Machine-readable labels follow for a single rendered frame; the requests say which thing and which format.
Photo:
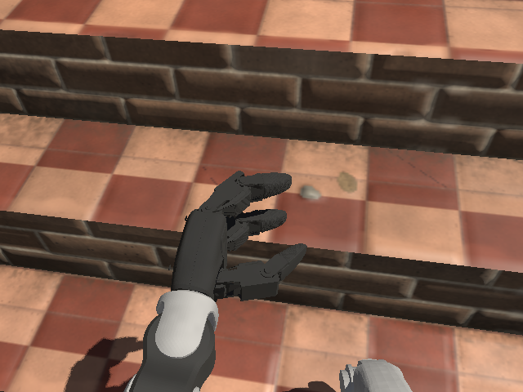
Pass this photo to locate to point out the robot left forearm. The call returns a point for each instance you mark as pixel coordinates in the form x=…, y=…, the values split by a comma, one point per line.
x=178, y=344

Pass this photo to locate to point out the robot right thigh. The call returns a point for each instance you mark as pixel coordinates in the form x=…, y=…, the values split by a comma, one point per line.
x=372, y=376

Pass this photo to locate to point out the robot left hand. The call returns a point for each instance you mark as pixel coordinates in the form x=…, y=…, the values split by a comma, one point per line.
x=220, y=225

